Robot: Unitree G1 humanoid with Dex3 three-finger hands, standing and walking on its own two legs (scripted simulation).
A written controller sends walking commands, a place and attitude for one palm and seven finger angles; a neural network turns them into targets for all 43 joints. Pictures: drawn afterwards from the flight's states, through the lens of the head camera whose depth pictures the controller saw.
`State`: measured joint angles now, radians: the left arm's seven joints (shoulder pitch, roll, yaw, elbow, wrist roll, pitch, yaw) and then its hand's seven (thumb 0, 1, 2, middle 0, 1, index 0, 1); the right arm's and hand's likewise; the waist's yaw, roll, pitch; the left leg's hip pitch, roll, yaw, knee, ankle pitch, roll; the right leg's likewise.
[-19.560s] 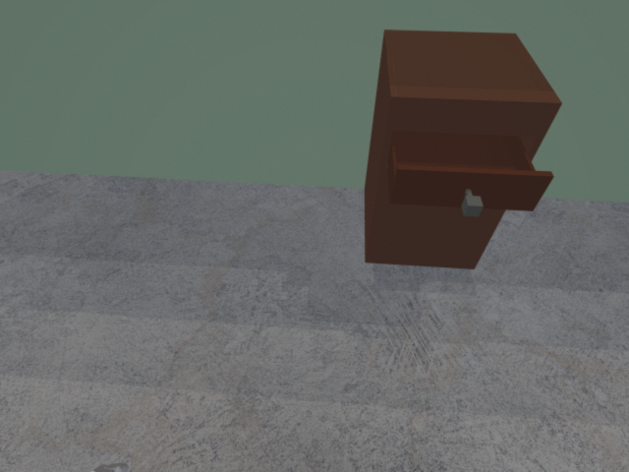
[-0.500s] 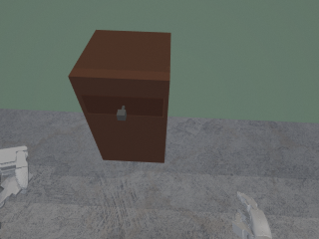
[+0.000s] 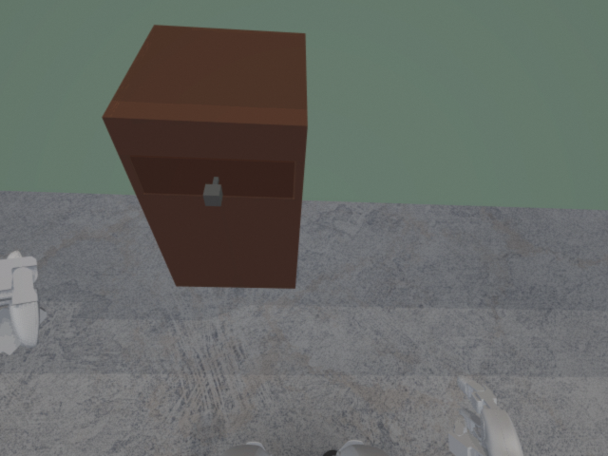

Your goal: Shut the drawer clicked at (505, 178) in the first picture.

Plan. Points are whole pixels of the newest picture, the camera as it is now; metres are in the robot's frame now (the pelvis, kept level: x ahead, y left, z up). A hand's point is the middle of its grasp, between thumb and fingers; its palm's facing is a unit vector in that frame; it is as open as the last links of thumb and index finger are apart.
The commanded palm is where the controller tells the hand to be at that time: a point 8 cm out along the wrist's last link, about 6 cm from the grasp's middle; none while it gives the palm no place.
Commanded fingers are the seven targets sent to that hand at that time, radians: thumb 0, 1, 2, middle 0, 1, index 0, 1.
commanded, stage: step back with the hand held close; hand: left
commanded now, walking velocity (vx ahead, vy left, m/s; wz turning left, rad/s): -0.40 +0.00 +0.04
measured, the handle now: (214, 189) +0.71 +0.24 -0.19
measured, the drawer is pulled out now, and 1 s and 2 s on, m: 0.00 0.00 0.00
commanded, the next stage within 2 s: stop stepping back and stand still in 0.52 s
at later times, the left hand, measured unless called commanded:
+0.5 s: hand (31, 370) +0.16 +0.22 +0.19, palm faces +0.22 -0.87 -0.44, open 3.3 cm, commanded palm +0.08 +0.27 +0.20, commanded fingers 0.00 0.90 0.90 -1.40 -1.60 -1.40 -1.60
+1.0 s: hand out of the picture +0.03 +0.21 +0.19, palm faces +0.37 -0.81 -0.46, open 3.3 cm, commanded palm -0.04 +0.26 +0.20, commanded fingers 0.00 0.90 0.90 -1.40 -1.60 -1.40 -1.60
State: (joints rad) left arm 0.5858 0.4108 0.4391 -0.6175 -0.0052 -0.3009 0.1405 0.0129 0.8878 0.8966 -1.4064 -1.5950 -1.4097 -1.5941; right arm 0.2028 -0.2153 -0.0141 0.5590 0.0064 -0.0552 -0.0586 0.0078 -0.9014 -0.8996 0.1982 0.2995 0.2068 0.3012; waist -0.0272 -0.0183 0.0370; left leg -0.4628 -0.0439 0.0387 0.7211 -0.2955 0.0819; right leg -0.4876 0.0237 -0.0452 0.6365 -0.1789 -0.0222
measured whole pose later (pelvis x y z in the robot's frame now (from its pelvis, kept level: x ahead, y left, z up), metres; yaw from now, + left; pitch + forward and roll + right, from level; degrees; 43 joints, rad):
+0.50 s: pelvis -0.06 +0.00 +0.03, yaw -2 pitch +8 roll -4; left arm 0.60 0.46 0.39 -0.70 -0.07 -0.28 0.11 0.01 0.89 0.90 -1.40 -1.60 -1.41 -1.59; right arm 0.08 -0.14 0.03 0.61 -0.04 -0.14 -0.01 0.01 -0.90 -0.90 0.20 0.30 0.21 0.30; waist 0.01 -0.04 0.04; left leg -0.50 0.02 0.03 0.32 0.03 0.07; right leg -0.22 0.06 0.02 0.64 -0.47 0.01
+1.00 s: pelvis -0.16 -0.03 +0.02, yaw +2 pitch +1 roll +2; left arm 0.63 0.39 0.37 -0.61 -0.04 -0.20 0.16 0.02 0.89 0.90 -1.41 -1.60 -1.41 -1.59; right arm 0.22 -0.22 -0.03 0.61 0.03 -0.08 -0.07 0.01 -0.90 -0.90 0.19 0.30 0.20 0.30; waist -0.03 -0.05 0.00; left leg -0.22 0.03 0.07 0.50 -0.30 -0.04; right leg -0.24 -0.05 -0.08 0.62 -0.36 -0.01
